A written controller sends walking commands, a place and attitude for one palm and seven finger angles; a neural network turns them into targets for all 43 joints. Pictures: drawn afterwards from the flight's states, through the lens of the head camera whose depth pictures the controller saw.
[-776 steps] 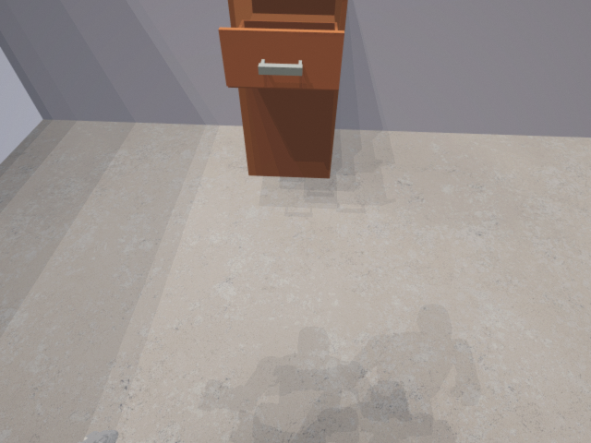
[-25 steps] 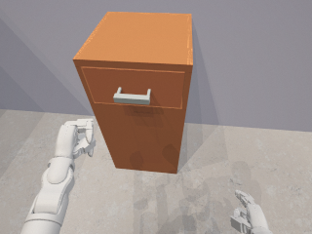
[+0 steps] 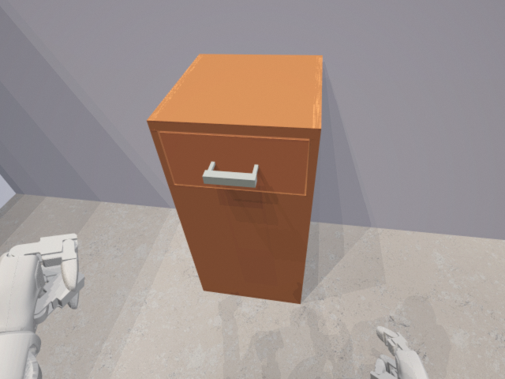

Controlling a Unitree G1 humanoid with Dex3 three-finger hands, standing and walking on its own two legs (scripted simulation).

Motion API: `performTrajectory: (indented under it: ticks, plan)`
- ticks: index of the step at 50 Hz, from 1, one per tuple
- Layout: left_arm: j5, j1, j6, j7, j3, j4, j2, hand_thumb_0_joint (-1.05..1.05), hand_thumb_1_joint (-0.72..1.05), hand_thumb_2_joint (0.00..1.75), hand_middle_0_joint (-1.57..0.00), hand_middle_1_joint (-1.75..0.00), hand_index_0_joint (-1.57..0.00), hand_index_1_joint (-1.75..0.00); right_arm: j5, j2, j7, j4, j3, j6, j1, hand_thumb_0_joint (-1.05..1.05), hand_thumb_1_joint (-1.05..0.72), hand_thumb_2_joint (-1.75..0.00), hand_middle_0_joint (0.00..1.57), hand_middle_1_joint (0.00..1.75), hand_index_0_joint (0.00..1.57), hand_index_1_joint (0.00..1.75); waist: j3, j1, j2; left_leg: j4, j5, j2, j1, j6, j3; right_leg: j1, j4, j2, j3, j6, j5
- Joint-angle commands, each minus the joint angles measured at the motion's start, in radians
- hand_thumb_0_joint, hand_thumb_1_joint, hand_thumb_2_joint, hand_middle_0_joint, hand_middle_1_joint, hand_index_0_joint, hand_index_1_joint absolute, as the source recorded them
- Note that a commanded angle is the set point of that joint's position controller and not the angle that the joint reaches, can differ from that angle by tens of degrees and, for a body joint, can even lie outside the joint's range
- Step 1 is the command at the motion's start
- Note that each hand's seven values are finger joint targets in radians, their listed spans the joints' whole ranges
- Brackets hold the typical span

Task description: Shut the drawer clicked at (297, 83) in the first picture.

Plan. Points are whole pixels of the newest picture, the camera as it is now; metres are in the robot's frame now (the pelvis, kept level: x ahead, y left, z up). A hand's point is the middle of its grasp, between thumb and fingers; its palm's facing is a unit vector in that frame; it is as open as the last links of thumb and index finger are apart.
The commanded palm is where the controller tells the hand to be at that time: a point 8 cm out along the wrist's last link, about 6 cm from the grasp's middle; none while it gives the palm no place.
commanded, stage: draw the hand back to the body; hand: left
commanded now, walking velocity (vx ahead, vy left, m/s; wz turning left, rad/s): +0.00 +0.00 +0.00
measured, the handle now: (231, 172) +0.61 +0.13 -0.03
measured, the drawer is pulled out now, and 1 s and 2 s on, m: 0.00 0.00 0.00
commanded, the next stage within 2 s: step back with the hand held close in 0.18 s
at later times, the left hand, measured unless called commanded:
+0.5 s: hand (70, 283) +0.18 +0.24 +0.16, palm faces +0.34 -0.82 -0.46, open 3.2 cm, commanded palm +0.12 +0.29 +0.17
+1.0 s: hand (24, 332) +0.12 +0.27 +0.15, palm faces +0.32 -0.80 -0.51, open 3.2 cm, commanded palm +0.06 +0.31 +0.17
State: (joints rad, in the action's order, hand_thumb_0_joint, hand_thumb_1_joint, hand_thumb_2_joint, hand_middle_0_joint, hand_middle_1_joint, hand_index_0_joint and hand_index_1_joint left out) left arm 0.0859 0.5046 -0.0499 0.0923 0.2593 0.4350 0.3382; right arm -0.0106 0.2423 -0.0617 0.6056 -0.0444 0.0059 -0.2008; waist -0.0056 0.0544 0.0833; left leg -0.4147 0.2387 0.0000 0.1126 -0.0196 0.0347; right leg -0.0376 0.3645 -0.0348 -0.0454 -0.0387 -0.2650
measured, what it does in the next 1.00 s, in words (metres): shifts its weight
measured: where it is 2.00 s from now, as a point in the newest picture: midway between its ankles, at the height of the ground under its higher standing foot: outside the picture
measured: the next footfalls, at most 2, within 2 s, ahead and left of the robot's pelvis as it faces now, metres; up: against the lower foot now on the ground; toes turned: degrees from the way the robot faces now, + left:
right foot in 1.48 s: -0.24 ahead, -0.07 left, +0.00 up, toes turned -4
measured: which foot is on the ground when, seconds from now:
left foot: down 0.00-1.00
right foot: down 0.00-1.00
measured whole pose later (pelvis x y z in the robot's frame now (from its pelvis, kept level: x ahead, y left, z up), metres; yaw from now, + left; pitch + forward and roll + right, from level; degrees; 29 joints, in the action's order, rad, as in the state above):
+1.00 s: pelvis -0.07 +0.03 -0.01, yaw +0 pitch +1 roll -1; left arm 0.03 0.63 -0.22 0.13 0.37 0.55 0.40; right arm -0.02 0.23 -0.07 0.52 0.00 0.00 -0.19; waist 0.04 0.00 0.03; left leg -0.51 0.16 -0.02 0.37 -0.07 0.05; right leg -0.31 0.49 -0.01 -0.04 0.00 -0.20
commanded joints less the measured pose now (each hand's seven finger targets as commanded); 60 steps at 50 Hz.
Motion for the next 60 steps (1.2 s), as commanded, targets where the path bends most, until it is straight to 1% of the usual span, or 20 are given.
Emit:
performTrajectory:
  ticks: [1,4,6,10,15,16,17,18,21,26,29,31,36,41,46,50,53,56,58,60]
  plan:
    - [0.006,-0.012,-0.093,0.013,0.127,0.226,0.156,0.00,0.90,0.90,-1.40,-1.60,-1.40,-1.60,0.003,0.088,-0.014,-0.169,0.048,0.092,0.162,0.00,-0.90,-0.90,0.20,0.30,0.20,0.30,-0.012,0.002,-0.065,0.027,-0.187,0.011,-0.045,-0.026,-0.023,-0.099,-0.083,0.033,0.046,0.025,0.196]
    - [-0.002,-0.050,-0.098,0.013,0.095,0.196,0.130,0.00,0.90,0.90,-1.40,-1.60,-1.40,-1.60,0.004,0.099,-0.019,-0.156,0.061,0.107,0.155,0.00,-0.90,-0.90,0.20,0.30,0.20,0.30,0.045,-0.013,-0.079,0.030,-0.125,0.011,-0.053,-0.031,-0.019,-0.161,-0.125,0.031,0.053,0.030,0.103]
    - [-0.003,-0.079,-0.107,0.021,0.106,0.198,0.147,0.00,0.90,0.90,-1.40,-1.60,-1.40,-1.60,0.006,0.101,-0.027,-0.153,0.060,0.114,0.150,0.00,-0.90,-0.90,0.20,0.30,0.20,0.30,0.020,-0.008,-0.091,0.035,-0.106,0.010,-0.059,-0.035,-0.026,-0.144,-0.119,0.038,0.057,0.029,0.072]
    - [-0.005,-0.076,-0.121,0.028,0.126,0.222,0.170,0.00,0.90,0.90,-1.40,-1.60,-1.40,-1.60,0.008,0.095,-0.033,-0.149,0.057,0.133,0.156,0.00,-0.90,-0.90,0.20,0.30,0.20,0.30,-0.022,0.006,-0.029,0.035,-0.124,0.007,-0.070,-0.033,-0.024,-0.111,-0.109,0.044,0.062,0.024,0.100]
    - [-0.003,-0.049,-0.122,0.028,0.134,0.220,0.163,0.00,0.90,0.90,-1.40,-1.60,-1.40,-1.60,0.011,0.089,-0.031,-0.145,0.053,0.141,0.154,0.00,-0.90,-0.90,0.20,0.30,0.20,0.30,-0.016,0.012,-0.026,0.039,-0.174,0.007,-0.064,-0.028,-0.025,-0.083,-0.095,0.039,0.057,0.021,0.172]
    - [-0.015,-0.162,-0.165,0.031,0.266,0.317,0.293,0.00,0.90,0.90,-1.40,-1.60,-1.40,-1.60,0.004,0.125,-0.019,-0.183,0.064,0.108,0.142,0.00,-0.90,-0.90,0.20,0.30,0.20,0.30,0.048,-0.033,-0.043,0.001,-0.114,0.022,0.007,-0.046,-0.051,-0.189,-0.146,0.087,0.159,0.037,0.194]
    - [-0.016,-0.046,-0.167,0.023,0.222,0.207,0.219,0.00,0.90,0.90,-1.40,-1.60,-1.40,-1.60,0.011,0.107,-0.016,-0.155,0.068,0.086,0.139,0.00,-0.90,-0.90,0.20,0.30,0.20,0.30,0.048,-0.036,-0.080,-0.019,-0.117,0.023,0.009,-0.045,-0.055,-0.200,-0.148,0.108,0.151,0.036,0.194]
    - [-0.018,0.013,-0.165,0.016,0.181,0.174,0.170,0.00,0.90,0.90,-1.40,-1.60,-1.40,-1.60,0.012,0.109,-0.007,-0.162,0.071,0.068,0.132,0.00,-0.90,-0.90,0.20,0.30,0.20,0.30,0.037,-0.039,-0.096,-0.023,-0.130,0.025,0.014,-0.043,-0.051,-0.206,-0.142,0.111,0.143,0.045,0.199]
    - [-0.018,0.061,-0.179,0.010,0.157,0.190,0.151,0.00,0.90,0.90,-1.40,-1.60,-1.40,-1.60,0.009,0.114,-0.001,-0.180,0.084,0.034,0.125,0.00,-0.90,-0.90,0.20,0.30,0.20,0.30,-0.027,-0.047,-0.061,0.009,-0.210,0.040,0.008,-0.041,-0.047,-0.171,-0.090,0.096,0.090,0.056,0.264]
    - [-0.011,0.106,-0.186,0.021,0.202,0.245,0.204,0.00,0.90,0.90,-1.40,-1.60,-1.40,-1.60,0.001,0.108,-0.011,-0.211,0.092,0.001,0.128,0.00,-0.90,-0.90,0.20,0.30,0.20,0.30,-0.132,-0.045,-0.063,0.018,-0.380,0.057,-0.001,-0.042,-0.055,-0.117,-0.011,0.077,0.056,0.060,0.386]
    - [-0.009,0.107,-0.192,0.029,0.233,0.291,0.242,0.00,0.90,0.90,-1.40,-1.60,-1.40,-1.60,0.000,0.114,-0.017,-0.222,0.100,-0.007,0.127,0.00,-0.90,-0.90,0.20,0.30,0.20,0.30,-0.169,-0.043,-0.056,0.013,-0.413,0.061,0.011,-0.041,-0.058,-0.104,0.016,0.071,0.055,0.062,0.410]
    - [-0.009,0.132,-0.192,0.032,0.224,0.286,0.227,0.00,0.90,0.90,-1.40,-1.60,-1.40,-1.60,-0.002,0.111,-0.017,-0.229,0.101,-0.009,0.119,0.00,-0.90,-0.90,0.20,0.30,0.20,0.30,-0.165,-0.045,-0.053,0.016,-0.415,0.068,0.037,-0.040,-0.062,-0.101,0.035,0.065,0.053,0.061,0.397]
    - [-0.013,0.146,-0.198,0.040,0.218,0.288,0.221,0.00,0.90,0.90,-1.40,-1.60,-1.40,-1.60,-0.003,0.115,-0.020,-0.229,0.105,-0.002,0.114,0.00,-0.90,-0.90,0.20,0.30,0.20,0.30,-0.143,-0.049,-0.036,0.038,-0.312,0.082,0.114,-0.046,-0.077,-0.108,0.054,0.058,0.060,0.062,0.320]
    - [-0.022,0.142,-0.213,0.049,0.222,0.291,0.219,0.00,0.90,0.90,-1.40,-1.60,-1.40,-1.60,-0.004,0.118,-0.022,-0.231,0.106,0.013,0.110,0.00,-0.90,-0.90,0.20,0.30,0.20,0.30,-0.104,-0.055,-0.040,0.084,-0.086,0.093,0.244,-0.057,-0.110,-0.086,0.068,0.050,0.069,0.058,0.205]
    - [-0.045,0.130,-0.238,0.057,0.237,0.311,0.219,0.00,0.90,0.90,-1.40,-1.60,-1.40,-1.60,-0.001,0.127,-0.025,-0.242,0.105,0.041,0.108,0.00,-0.90,-0.90,0.20,0.30,0.20,0.30,-0.062,-0.056,0.005,0.154,0.251,0.125,0.482,-0.087,-0.166,0.015,0.148,0.029,0.085,0.057,0.108]
    - [-0.056,0.118,-0.251,0.060,0.244,0.329,0.215,0.00,0.90,0.90,-1.40,-1.60,-1.40,-1.60,0.002,0.126,-0.029,-0.235,0.106,0.068,0.097,0.00,-0.90,-0.90,0.20,0.30,0.20,0.30,-0.061,-0.056,-0.002,0.148,0.352,0.142,0.565,-0.098,-0.190,0.034,0.191,0.027,0.108,0.053,0.071]
    - [-0.054,0.100,-0.257,0.061,0.236,0.333,0.210,0.00,0.90,0.90,-1.40,-1.60,-1.40,-1.60,0.007,0.125,-0.025,-0.222,0.111,0.081,0.078,0.00,-0.90,-0.90,0.20,0.30,0.20,0.30,-0.059,-0.064,-0.071,0.048,0.329,0.099,0.499,-0.076,-0.153,-0.078,0.096,0.067,0.161,0.035,-0.036]
    - [-0.046,0.079,-0.264,0.072,0.216,0.347,0.212,0.00,0.90,0.90,-1.40,-1.60,-1.40,-1.60,0.013,0.115,-0.021,-0.194,0.110,0.086,0.061,0.00,-0.90,-0.90,0.20,0.30,0.20,0.30,-0.046,-0.077,-0.119,-0.104,0.197,0.036,0.305,-0.035,-0.105,-0.303,-0.049,0.144,0.214,-0.003,-0.137]
    - [-0.041,0.074,-0.273,0.082,0.216,0.354,0.222,0.00,0.90,0.90,-1.40,-1.60,-1.40,-1.60,0.014,0.111,-0.020,-0.177,0.111,0.083,0.058,0.00,-0.90,-0.90,0.20,0.30,0.20,0.30,-0.064,-0.084,-0.125,-0.147,0.131,0.020,0.219,-0.022,-0.094,-0.366,-0.071,0.166,0.193,-0.016,-0.106]
    - [-0.041,0.084,-0.276,0.087,0.226,0.353,0.231,0.00,0.90,0.90,-1.40,-1.60,-1.40,-1.60,0.014,0.110,-0.024,-0.172,0.108,0.080,0.071,0.00,-0.90,-0.90,0.20,0.30,0.20,0.30,-0.059,-0.084,-0.085,-0.088,0.120,0.044,0.216,-0.027,-0.129,-0.363,-0.035,0.133,0.139,-0.002,-0.075]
